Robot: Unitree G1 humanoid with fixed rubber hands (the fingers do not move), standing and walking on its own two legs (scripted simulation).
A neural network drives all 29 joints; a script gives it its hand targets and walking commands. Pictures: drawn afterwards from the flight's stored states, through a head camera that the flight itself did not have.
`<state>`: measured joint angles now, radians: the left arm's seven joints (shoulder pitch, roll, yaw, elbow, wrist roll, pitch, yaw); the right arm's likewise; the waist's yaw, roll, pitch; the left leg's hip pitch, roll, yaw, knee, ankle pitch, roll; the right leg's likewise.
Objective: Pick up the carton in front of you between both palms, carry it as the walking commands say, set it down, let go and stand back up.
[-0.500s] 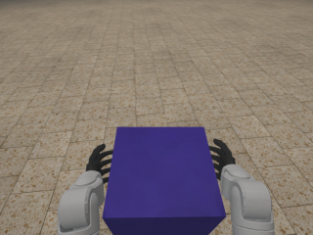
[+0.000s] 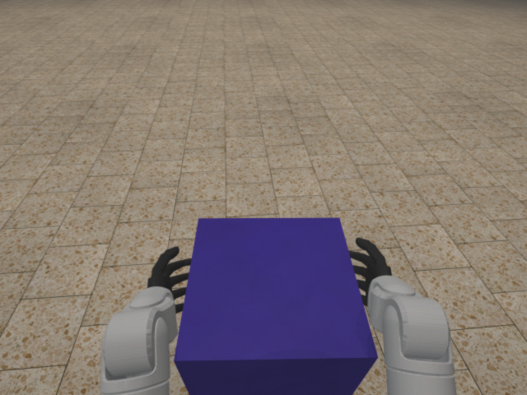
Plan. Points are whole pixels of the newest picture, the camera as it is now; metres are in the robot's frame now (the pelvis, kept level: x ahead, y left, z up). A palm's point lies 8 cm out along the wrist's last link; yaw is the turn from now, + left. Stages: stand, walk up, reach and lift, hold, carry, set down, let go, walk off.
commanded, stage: carry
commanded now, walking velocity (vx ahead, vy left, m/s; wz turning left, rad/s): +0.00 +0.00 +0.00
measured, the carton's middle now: (269, 321) +0.26 +0.00 +0.02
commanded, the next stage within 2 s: hold in 1.50 s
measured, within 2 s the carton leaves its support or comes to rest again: neither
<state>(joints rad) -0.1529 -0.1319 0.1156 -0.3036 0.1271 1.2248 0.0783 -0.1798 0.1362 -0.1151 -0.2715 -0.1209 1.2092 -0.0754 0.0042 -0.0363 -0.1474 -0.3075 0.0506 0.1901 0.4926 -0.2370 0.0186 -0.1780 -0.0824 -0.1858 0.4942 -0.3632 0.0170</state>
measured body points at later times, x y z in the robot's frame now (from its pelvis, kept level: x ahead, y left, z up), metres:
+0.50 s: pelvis +0.01 +0.00 +0.00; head -0.02 +0.00 +0.44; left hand +0.28 +0.15 +0.05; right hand +0.28 -0.15 +0.05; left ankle +0.01 +0.10 -0.74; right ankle -0.07 -0.11 -0.74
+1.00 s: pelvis -0.03 -0.01 +0.00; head -0.05 +0.00 +0.45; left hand +0.27 +0.14 +0.03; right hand +0.27 -0.16 +0.04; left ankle +0.01 +0.10 -0.74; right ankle -0.07 -0.11 -0.74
